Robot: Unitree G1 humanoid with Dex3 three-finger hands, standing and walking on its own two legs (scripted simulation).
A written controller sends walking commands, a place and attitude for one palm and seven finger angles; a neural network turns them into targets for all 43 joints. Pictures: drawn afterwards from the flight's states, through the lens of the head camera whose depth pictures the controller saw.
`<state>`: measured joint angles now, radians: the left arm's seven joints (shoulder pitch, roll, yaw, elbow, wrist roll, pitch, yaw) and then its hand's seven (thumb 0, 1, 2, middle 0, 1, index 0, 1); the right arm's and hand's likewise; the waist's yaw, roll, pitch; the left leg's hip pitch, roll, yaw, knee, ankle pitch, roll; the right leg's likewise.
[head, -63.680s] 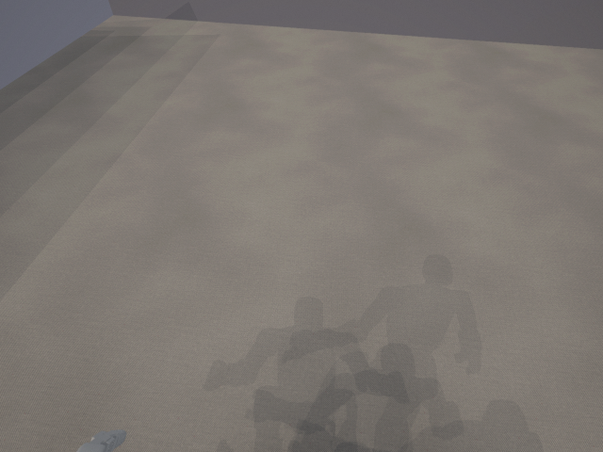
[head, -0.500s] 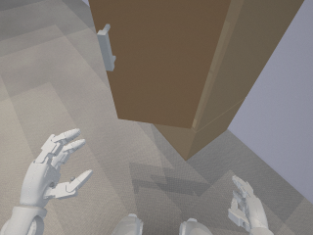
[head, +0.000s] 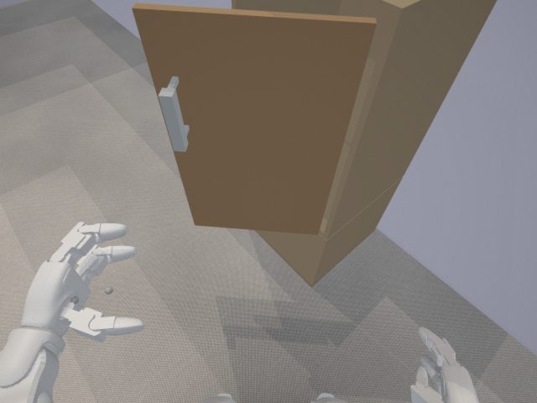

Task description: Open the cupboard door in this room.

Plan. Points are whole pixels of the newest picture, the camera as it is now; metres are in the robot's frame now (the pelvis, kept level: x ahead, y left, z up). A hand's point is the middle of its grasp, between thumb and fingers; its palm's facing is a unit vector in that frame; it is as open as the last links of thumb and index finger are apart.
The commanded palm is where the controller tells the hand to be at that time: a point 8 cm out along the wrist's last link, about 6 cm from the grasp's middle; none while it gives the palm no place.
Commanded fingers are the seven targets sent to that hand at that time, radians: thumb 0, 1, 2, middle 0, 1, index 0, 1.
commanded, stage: raise the hand with hooked fingers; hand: left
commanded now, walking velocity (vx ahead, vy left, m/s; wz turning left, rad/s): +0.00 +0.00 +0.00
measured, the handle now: (177, 114) +0.58 +0.21 +0.09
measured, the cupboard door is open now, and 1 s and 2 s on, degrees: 44 44 44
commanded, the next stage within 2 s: move the hooked fingers beside the handle in 0.96 s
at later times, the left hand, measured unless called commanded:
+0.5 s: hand (69, 231) +0.30 +0.28 +0.11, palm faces +0.03 -1.00 -0.05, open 14.0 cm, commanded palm +0.26 +0.32 +0.11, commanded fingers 0.00 -0.50 0.30 -0.30 -1.20 -0.30 -1.20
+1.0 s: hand (87, 235) +0.30 +0.26 +0.11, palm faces +0.02 -1.00 -0.03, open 14.0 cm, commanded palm +0.27 +0.30 +0.11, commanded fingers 0.00 -0.50 0.30 -0.30 -1.20 -0.30 -1.20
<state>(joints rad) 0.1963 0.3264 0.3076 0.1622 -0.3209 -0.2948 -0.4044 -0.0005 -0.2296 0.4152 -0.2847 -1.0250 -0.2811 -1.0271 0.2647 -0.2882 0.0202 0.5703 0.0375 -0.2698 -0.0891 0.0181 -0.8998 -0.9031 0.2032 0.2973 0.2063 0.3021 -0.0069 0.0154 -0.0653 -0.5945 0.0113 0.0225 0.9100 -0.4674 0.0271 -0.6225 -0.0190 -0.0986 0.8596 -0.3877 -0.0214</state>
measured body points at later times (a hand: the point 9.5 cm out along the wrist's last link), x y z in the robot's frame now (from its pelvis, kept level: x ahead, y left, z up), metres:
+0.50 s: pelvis +0.01 +0.00 +0.02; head +0.04 +0.00 +0.47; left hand +0.29 +0.33 +0.12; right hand +0.16 -0.25 -0.06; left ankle -0.01 +0.10 -0.69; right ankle +0.03 -0.11 -0.69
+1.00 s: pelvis +0.00 -0.01 +0.02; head +0.04 -0.02 +0.47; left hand +0.29 +0.31 +0.11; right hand +0.16 -0.26 -0.06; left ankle -0.01 +0.10 -0.69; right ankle +0.03 -0.11 -0.69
